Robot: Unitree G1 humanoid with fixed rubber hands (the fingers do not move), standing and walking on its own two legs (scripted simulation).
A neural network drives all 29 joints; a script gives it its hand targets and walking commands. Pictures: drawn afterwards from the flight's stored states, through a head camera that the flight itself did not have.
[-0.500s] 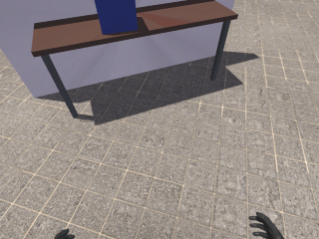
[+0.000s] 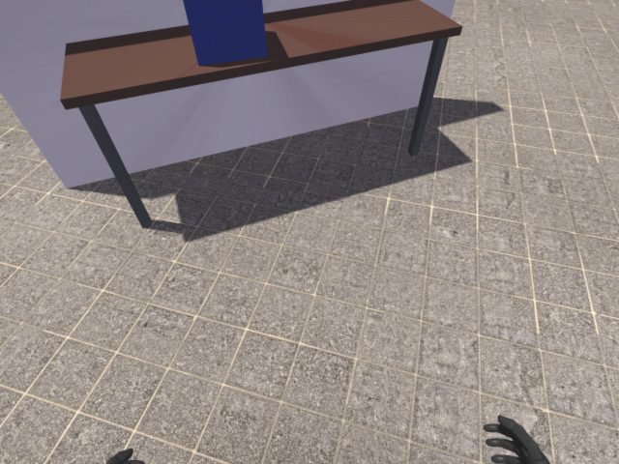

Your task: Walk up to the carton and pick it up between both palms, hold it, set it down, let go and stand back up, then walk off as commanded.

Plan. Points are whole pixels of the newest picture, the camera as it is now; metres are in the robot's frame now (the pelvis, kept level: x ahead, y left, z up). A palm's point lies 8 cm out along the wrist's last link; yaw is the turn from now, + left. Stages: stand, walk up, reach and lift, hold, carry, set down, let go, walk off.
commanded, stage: stand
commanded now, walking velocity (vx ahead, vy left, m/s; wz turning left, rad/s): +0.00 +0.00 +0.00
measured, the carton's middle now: (223, 15) +1.47 +0.31 -0.01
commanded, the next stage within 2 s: walk up in 0.28 s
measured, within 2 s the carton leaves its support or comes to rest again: neither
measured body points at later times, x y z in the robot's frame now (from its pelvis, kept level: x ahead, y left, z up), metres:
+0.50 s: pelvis +0.00 +0.00 +0.00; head +0.01 +0.00 +0.45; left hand +0.10 +0.30 -0.11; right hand +0.13 -0.27 -0.10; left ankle +0.04 +0.12 -0.73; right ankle +0.03 -0.12 -0.73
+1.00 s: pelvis +0.10 +0.10 +0.01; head +0.09 +0.14 +0.46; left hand +0.18 +0.45 -0.10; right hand +0.21 -0.21 -0.06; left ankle +0.10 +0.20 -0.73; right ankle +0.13 -0.06 -0.66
